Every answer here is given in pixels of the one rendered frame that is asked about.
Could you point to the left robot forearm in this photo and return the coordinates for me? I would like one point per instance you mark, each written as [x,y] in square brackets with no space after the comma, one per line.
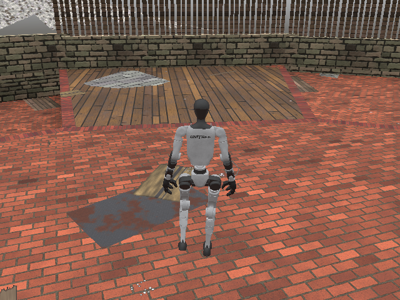
[170,167]

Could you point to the robot right foot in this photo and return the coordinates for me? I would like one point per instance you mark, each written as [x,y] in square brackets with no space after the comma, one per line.
[207,251]

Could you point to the right robot forearm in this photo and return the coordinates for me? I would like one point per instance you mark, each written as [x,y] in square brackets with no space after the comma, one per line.
[229,169]

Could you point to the left robot hand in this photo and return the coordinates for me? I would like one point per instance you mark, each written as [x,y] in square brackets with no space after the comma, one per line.
[166,185]

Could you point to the left robot upper arm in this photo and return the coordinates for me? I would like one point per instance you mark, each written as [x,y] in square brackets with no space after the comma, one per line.
[178,140]

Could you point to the left robot thigh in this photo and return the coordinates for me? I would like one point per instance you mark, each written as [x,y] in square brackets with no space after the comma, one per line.
[184,188]

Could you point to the right robot upper arm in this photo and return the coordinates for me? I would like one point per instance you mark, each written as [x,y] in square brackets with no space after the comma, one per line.
[223,144]

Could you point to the right robot hand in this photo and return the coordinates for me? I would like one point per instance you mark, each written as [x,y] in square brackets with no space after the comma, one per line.
[232,186]

